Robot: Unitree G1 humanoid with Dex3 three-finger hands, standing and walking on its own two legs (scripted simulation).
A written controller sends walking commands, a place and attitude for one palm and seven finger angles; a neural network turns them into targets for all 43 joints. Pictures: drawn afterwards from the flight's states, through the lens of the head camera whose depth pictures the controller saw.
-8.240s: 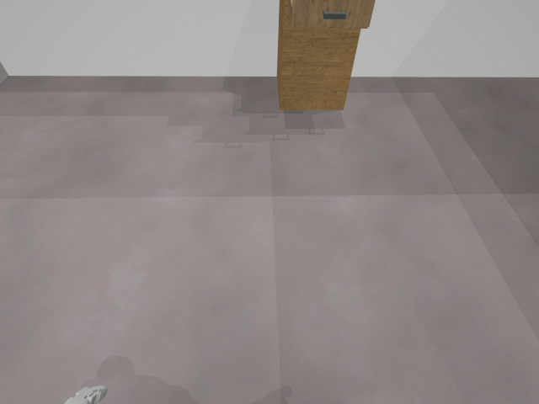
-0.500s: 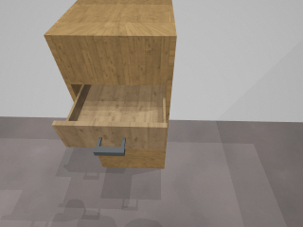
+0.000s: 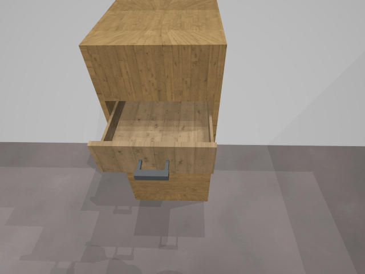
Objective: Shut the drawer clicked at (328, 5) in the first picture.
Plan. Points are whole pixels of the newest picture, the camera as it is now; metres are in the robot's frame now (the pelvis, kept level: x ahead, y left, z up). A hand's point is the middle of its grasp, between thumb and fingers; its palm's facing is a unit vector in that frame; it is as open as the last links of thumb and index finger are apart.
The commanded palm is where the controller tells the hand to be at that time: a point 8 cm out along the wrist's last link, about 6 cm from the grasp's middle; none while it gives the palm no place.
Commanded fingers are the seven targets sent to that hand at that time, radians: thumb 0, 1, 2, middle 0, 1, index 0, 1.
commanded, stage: come to a stop and stand still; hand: left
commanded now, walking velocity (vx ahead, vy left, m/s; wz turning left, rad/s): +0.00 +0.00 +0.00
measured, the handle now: (152, 169) +0.43 +0.13 -0.09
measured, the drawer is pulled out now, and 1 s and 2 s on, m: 0.21 0.21 0.21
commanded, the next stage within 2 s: look again from close up in 0.06 s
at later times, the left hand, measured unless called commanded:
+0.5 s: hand out of the picture +0.01 +0.14 -0.16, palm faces +0.05 -0.98 -0.19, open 7.3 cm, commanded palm none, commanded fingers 0.00 0.90 0.90 -0.20 -0.30 -0.20 -0.30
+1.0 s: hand (126, 221) +0.24 +0.15 -0.03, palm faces +0.25 -0.96 -0.08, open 6.9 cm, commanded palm +0.15 +0.18 -0.06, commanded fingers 0.00 0.90 0.90 -0.42 -0.54 -0.42 -0.54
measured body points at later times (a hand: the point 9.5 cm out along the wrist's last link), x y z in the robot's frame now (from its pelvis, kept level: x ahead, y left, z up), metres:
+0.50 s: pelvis +0.02 -0.02 +0.01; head +0.02 -0.03 +0.46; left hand +0.01 +0.20 -0.15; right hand +0.02 -0.23 -0.16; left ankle +0.05 +0.07 -0.73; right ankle +0.07 -0.13 -0.73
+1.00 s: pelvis +0.06 -0.03 -0.01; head +0.07 -0.05 +0.44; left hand +0.22 +0.20 -0.02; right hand +0.18 -0.29 -0.12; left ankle +0.05 +0.07 -0.73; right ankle +0.07 -0.13 -0.73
